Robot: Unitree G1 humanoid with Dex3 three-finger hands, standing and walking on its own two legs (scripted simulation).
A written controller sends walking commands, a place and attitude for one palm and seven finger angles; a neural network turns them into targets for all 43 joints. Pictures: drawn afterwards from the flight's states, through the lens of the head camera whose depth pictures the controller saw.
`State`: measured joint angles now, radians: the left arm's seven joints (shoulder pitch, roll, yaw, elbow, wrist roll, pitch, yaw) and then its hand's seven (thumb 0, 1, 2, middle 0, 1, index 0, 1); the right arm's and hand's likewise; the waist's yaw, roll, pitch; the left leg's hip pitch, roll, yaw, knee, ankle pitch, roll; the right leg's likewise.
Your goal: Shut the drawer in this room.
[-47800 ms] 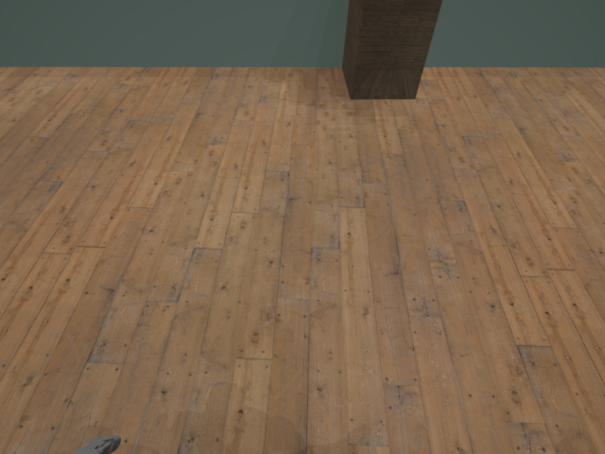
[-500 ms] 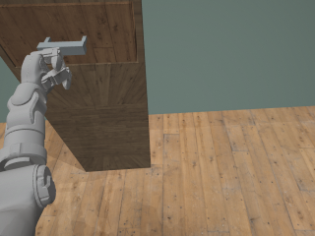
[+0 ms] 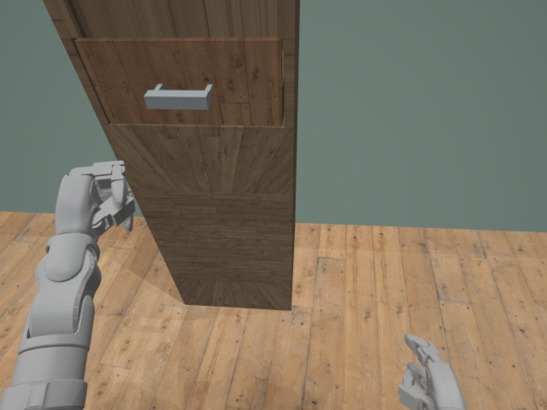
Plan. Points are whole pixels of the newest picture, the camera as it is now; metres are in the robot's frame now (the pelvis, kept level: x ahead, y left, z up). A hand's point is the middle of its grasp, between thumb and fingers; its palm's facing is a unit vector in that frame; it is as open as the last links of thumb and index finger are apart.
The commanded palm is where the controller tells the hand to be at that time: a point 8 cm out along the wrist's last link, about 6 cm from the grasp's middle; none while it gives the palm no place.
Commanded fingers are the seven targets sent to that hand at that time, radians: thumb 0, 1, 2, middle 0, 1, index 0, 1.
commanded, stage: draw the hand back to the body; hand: left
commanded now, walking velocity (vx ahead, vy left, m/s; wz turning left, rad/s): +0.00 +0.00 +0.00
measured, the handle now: (181, 94) +0.62 +0.24 +0.17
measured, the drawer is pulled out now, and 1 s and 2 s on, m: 0.00 0.00 0.00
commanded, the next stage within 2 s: step back with the hand held close in 0.72 s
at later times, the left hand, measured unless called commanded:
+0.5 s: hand (75, 295) +0.20 +0.23 +0.16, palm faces +0.38 -0.86 -0.35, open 3.2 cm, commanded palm +0.14 +0.28 +0.18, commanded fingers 0.00 0.90 0.90 -1.40 -1.60 -1.40 -1.60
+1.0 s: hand (48, 314) +0.17 +0.25 +0.16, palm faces +0.39 -0.82 -0.43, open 3.2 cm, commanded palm +0.11 +0.29 +0.18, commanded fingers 0.00 0.90 0.90 -1.40 -1.60 -1.40 -1.60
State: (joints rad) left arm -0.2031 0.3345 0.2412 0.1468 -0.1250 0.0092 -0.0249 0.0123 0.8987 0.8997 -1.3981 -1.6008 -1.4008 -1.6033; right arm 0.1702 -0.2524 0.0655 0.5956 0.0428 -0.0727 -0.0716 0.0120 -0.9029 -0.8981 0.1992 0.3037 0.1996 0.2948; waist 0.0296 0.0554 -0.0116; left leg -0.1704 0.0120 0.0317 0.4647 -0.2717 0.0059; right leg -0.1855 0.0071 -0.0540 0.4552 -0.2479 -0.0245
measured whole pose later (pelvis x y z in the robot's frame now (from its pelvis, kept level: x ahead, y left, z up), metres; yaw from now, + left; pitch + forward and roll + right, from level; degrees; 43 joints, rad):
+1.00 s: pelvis -0.01 +0.01 +0.00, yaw +1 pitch -2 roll -1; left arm 0.55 0.33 0.32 -0.47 -0.04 -0.17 0.10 0.01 0.89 0.90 -1.40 -1.60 -1.41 -1.60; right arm 0.19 -0.22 0.04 0.58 -0.01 -0.06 -0.07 0.01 -0.90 -0.90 0.20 0.30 0.20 0.30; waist 0.03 0.07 0.01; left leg -0.16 0.02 0.02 0.44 -0.24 0.02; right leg -0.14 0.01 -0.07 0.35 -0.18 -0.01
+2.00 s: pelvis -0.16 +0.02 -0.01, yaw +0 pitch +1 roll -2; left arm 0.66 0.44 0.36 -0.62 -0.06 -0.27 0.12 0.01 0.89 0.90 -1.40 -1.60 -1.41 -1.60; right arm 0.17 -0.20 -0.01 0.58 0.01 -0.07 -0.07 0.01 -0.90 -0.90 0.20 0.30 0.20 0.30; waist -0.01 0.01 -0.02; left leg -0.51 -0.02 -0.03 0.74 -0.26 -0.01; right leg -0.25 0.08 0.02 0.53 -0.31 -0.03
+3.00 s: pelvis -0.33 +0.02 -0.01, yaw +2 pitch -2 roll +0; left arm 0.60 0.35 0.34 -0.55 -0.02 -0.22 0.16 0.01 0.89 0.90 -1.41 -1.60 -1.41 -1.60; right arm 0.27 -0.22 0.01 0.64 -0.01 -0.12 -0.09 0.02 -0.90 -0.90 0.20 0.30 0.20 0.30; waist 0.00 0.00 -0.02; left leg -0.29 0.04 0.03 0.56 -0.25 0.01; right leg -0.28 0.01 -0.09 0.59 -0.28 -0.04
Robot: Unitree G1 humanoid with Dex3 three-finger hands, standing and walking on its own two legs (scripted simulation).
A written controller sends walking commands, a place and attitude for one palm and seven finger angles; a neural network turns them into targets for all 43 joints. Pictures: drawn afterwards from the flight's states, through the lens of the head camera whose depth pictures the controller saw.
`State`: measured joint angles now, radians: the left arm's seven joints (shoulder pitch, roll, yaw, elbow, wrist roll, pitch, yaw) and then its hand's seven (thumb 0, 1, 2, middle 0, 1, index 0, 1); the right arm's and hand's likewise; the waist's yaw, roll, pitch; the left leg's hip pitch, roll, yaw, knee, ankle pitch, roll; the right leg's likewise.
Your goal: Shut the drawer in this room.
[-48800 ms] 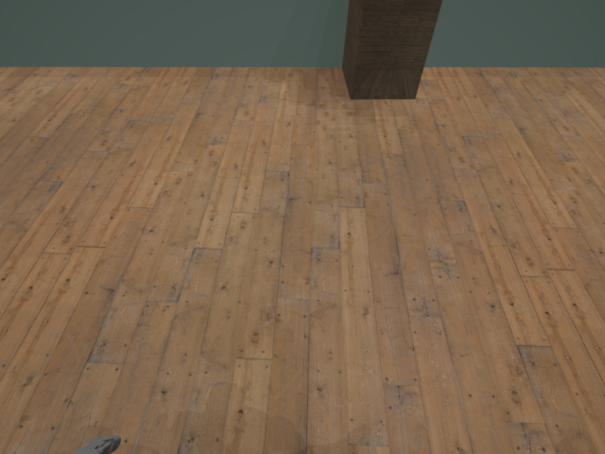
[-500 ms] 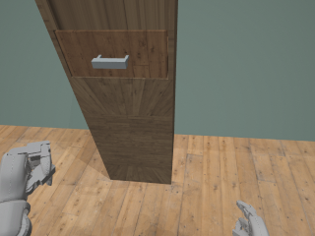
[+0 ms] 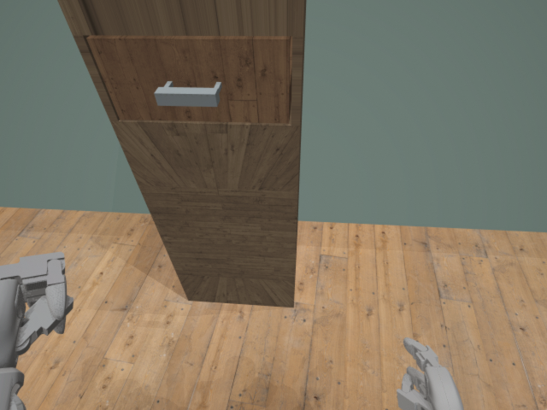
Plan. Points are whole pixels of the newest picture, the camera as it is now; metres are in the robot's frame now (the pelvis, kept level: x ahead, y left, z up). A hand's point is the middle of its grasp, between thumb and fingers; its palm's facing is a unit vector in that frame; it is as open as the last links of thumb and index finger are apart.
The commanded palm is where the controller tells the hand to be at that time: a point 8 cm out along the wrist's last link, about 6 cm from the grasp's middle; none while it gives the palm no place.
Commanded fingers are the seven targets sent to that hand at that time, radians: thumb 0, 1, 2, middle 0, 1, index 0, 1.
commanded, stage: step back with the hand held close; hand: left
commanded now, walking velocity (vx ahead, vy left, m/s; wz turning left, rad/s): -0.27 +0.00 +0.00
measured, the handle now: (190, 91) +0.64 +0.22 +0.17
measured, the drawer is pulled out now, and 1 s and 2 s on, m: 0.00 0.00 0.00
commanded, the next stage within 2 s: stop stepping back and stand still in 1.08 s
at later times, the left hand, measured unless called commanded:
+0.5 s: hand (23, 364) +0.13 +0.25 +0.15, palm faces +0.36 -0.82 -0.44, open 3.2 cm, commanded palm +0.07 +0.30 +0.17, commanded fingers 0.00 0.90 0.90 -1.40 -1.60 -1.40 -1.60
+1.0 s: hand out of the picture +0.04 +0.24 +0.16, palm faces +0.29 -0.83 -0.47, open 3.2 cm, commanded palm -0.02 +0.29 +0.17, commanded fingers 0.00 0.90 0.90 -1.40 -1.60 -1.40 -1.60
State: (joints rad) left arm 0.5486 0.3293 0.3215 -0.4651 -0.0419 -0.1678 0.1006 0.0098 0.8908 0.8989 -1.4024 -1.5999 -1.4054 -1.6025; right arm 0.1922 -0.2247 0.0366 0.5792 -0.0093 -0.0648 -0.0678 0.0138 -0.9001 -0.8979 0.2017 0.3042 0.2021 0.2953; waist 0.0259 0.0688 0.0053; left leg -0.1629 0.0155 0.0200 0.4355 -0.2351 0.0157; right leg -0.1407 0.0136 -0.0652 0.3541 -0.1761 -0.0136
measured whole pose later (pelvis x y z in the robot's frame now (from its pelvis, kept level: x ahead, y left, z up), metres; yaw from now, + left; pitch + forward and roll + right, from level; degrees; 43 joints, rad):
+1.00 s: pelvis -0.15 +0.01 -0.01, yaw +0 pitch +1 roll -2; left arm 0.66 0.44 0.36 -0.62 -0.06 -0.27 0.12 0.01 0.89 0.90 -1.40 -1.60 -1.41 -1.60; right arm 0.17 -0.20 -0.01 0.58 0.01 -0.07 -0.07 0.01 -0.90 -0.90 0.20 0.30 0.20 0.30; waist -0.01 0.01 -0.02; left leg -0.51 -0.02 -0.03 0.74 -0.26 -0.01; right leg -0.25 0.08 0.02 0.53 -0.31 -0.03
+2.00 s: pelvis -0.31 +0.02 -0.02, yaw +1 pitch -2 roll +0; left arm 0.60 0.35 0.34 -0.55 -0.02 -0.22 0.16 0.01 0.89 0.90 -1.41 -1.60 -1.41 -1.60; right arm 0.27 -0.22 0.01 0.64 -0.01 -0.12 -0.09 0.02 -0.90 -0.90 0.20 0.30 0.20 0.30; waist 0.00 0.00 -0.02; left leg -0.29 0.04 0.03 0.56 -0.25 0.01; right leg -0.28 0.01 -0.09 0.59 -0.28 -0.04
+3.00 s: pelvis -0.31 +0.03 +0.00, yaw +2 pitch -2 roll +0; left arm 0.21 0.18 0.03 1.12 0.01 0.00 0.02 0.00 0.91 0.90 -0.21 -0.32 -0.21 -0.32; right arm 0.27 -0.17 -0.01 1.10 -0.02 0.01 -0.01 0.01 -0.91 -0.90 0.20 0.30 0.20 0.29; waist -0.01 0.02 0.04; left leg -0.22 0.01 0.03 0.43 -0.16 0.01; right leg -0.20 -0.02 -0.09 0.45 -0.20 -0.02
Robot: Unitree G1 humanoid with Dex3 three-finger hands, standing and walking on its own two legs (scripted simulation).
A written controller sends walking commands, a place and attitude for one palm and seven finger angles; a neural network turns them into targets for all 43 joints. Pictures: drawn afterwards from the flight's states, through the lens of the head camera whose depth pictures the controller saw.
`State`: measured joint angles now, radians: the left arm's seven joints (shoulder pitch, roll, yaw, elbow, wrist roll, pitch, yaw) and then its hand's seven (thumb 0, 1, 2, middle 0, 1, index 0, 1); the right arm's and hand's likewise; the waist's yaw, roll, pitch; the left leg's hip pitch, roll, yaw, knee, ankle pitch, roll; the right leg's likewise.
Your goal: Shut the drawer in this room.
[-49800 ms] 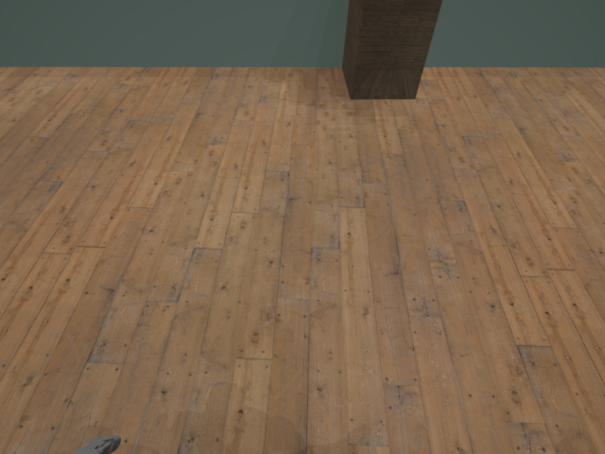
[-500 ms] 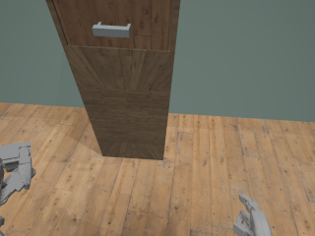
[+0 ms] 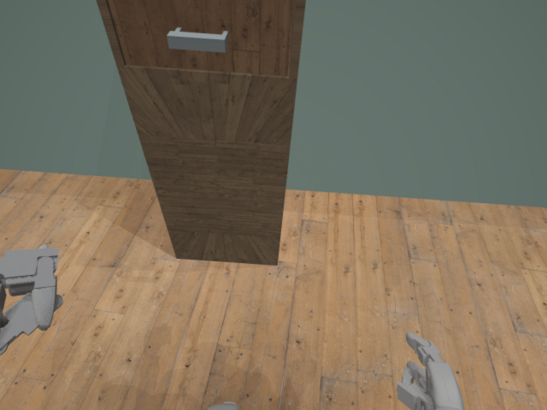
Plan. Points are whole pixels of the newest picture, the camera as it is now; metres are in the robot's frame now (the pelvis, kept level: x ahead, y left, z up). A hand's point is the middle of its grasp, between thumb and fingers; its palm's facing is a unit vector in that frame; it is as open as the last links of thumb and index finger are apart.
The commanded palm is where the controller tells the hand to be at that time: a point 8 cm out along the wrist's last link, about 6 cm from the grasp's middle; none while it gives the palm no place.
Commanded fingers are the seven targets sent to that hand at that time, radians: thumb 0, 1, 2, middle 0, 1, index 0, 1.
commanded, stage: step back with the hand held close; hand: left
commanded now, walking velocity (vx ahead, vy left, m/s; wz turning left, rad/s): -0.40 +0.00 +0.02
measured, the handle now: (199, 37) +0.79 +0.21 +0.18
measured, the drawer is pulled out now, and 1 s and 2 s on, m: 0.00 0.00 0.00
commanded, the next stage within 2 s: stop stepping back and stand still in 0.08 s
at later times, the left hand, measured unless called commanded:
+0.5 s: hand out of the picture +0.05 +0.24 +0.18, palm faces +0.40 -0.83 -0.38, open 3.2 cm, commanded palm +0.00 +0.28 +0.19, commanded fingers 0.00 0.90 0.90 -1.40 -1.60 -1.40 -1.60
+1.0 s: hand out of the picture +0.01 +0.24 +0.17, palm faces +0.43 -0.81 -0.40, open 3.2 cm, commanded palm -0.04 +0.29 +0.19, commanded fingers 0.00 0.90 0.90 -1.40 -1.60 -1.40 -1.60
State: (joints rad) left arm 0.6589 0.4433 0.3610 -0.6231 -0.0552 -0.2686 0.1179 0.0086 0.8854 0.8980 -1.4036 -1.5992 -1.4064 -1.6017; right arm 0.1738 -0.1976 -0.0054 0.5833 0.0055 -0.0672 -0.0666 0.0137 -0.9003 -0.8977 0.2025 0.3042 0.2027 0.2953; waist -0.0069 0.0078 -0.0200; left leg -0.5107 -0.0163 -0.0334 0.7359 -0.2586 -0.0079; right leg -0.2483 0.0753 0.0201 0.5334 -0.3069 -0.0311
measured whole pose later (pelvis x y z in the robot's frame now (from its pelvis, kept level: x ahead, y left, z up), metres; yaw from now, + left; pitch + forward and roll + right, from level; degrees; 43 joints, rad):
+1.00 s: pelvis -0.17 +0.00 +0.00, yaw +1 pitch -2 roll +0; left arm 0.60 0.35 0.34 -0.55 -0.02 -0.22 0.16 0.01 0.89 0.90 -1.41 -1.60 -1.41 -1.60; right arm 0.27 -0.22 0.01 0.64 -0.01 -0.12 -0.09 0.02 -0.90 -0.90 0.20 0.30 0.20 0.30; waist 0.00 0.00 -0.02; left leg -0.29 0.04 0.03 0.56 -0.25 0.01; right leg -0.28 0.01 -0.09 0.59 -0.28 -0.04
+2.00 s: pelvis -0.17 +0.02 +0.01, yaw +2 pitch -2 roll +0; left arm 0.21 0.18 0.03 1.12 0.01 0.00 0.02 0.00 0.91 0.90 -0.21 -0.32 -0.21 -0.32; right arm 0.27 -0.17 -0.01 1.10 -0.02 0.01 -0.01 0.01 -0.91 -0.90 0.20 0.30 0.20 0.29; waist -0.01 0.02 0.04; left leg -0.22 0.01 0.03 0.43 -0.16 0.01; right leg -0.20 -0.02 -0.09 0.45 -0.20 -0.02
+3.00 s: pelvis -0.13 -0.01 +0.02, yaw +2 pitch -2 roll +0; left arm 0.14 0.25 0.02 1.14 0.01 -0.02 0.01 0.00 0.91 0.90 -0.20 -0.30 -0.20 -0.30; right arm 0.17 -0.27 -0.01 1.12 -0.02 0.00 -0.01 0.01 -0.91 -0.90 0.20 0.30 0.20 0.29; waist -0.01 0.03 0.06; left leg -0.13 0.05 0.03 0.33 -0.16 -0.04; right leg -0.11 0.02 -0.09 0.34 -0.20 -0.06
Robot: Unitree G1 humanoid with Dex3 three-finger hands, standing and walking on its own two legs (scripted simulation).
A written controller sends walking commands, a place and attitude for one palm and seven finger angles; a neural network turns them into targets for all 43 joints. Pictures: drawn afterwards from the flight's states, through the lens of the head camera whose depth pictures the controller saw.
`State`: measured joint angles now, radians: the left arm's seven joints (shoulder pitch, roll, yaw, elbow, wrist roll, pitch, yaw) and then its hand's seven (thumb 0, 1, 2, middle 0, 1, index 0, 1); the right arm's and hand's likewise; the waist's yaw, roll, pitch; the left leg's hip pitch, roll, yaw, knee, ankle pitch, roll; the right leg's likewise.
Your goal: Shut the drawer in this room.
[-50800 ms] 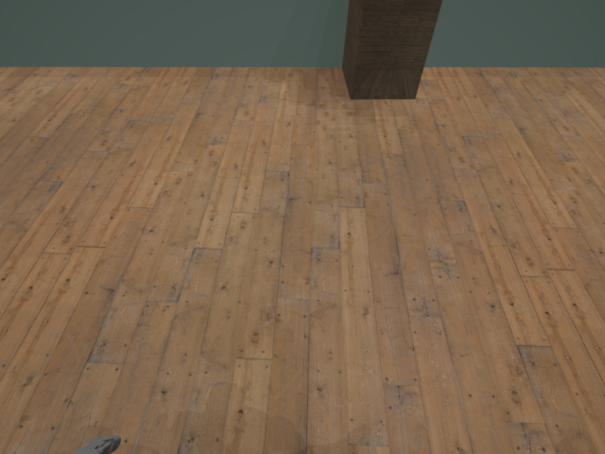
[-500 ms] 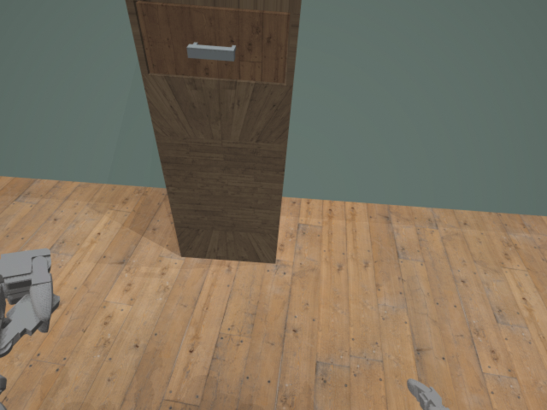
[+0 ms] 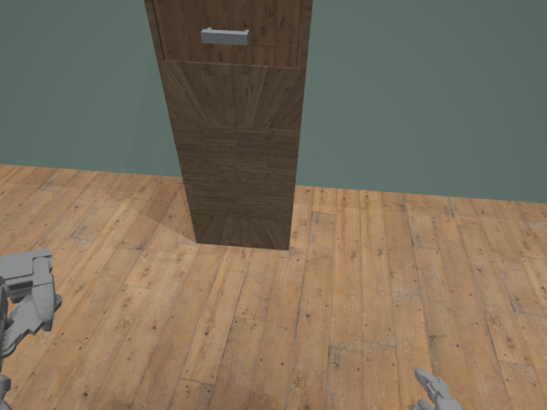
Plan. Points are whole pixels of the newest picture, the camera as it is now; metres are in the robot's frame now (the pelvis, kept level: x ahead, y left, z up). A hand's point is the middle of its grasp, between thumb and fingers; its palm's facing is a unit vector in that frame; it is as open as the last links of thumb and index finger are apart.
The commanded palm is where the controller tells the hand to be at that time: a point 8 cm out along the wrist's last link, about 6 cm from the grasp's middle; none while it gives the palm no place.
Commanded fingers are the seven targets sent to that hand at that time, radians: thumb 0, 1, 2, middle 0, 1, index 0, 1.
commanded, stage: let the arm hang, fingers relaxed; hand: left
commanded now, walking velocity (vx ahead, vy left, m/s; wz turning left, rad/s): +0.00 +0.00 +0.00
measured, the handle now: (226, 34) +0.96 +0.18 +0.19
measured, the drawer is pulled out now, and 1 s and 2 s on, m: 0.00 0.00 0.00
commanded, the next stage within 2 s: look to check the result in 1.16 s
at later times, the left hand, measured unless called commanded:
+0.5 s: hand out of the picture -0.04 +0.21 -0.16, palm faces +0.05 -0.97 -0.24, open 3.9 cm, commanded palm none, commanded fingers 0.00 0.90 0.90 -0.48 -0.60 -0.48 -0.60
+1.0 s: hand out of the picture +0.03 +0.20 -0.15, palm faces +0.04 -0.97 -0.23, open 7.3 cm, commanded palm none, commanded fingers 0.00 0.90 0.90 -0.20 -0.30 -0.20 -0.30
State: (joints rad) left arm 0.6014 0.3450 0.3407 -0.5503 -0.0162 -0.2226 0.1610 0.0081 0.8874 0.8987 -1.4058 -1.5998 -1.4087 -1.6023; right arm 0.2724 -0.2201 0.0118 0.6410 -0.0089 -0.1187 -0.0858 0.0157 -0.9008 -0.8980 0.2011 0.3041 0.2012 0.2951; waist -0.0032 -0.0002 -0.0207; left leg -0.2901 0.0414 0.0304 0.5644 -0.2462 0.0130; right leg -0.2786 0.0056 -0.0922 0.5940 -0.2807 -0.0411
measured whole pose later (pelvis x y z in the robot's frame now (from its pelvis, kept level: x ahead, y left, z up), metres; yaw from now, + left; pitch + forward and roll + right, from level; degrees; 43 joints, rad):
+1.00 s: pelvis +0.00 +0.01 +0.01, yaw +1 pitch -2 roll +0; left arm 0.21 0.18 0.03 1.12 0.01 0.00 0.02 0.00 0.91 0.90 -0.21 -0.32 -0.21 -0.32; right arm 0.27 -0.17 -0.01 1.10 -0.02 0.01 -0.01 0.01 -0.91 -0.90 0.20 0.30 0.20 0.29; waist -0.01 0.02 0.04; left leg -0.22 0.01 0.03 0.43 -0.16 0.01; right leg -0.20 -0.02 -0.09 0.45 -0.20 -0.02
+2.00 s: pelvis +0.03 -0.01 +0.02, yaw +0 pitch -2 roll +0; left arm 0.14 0.25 0.02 1.14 0.01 -0.02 0.01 0.00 0.91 0.90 -0.20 -0.30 -0.20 -0.30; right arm 0.17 -0.27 -0.01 1.12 -0.02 0.00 -0.01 0.01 -0.91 -0.90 0.20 0.30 0.20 0.29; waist -0.01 0.03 0.06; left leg -0.13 0.05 0.03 0.33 -0.16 -0.04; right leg -0.11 0.02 -0.09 0.34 -0.20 -0.06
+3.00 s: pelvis +0.04 -0.01 +0.02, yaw -1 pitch -2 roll +0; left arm 0.12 0.29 0.02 1.14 0.01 -0.02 0.01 0.00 0.91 0.90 -0.20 -0.30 -0.20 -0.30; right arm 0.14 -0.31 0.00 1.12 -0.01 0.00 -0.01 0.01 -0.90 -0.90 0.20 0.30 0.20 0.29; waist -0.01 0.03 0.05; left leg -0.10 0.05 0.04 0.30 -0.16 -0.03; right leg -0.08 0.03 -0.08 0.30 -0.19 -0.05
